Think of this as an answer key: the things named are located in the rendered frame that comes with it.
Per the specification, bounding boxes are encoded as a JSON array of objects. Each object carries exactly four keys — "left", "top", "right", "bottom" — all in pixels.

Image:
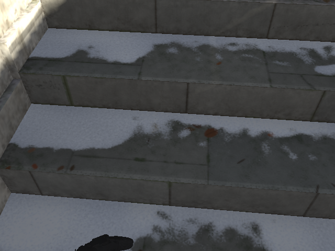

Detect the robot left hand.
[{"left": 75, "top": 234, "right": 133, "bottom": 251}]

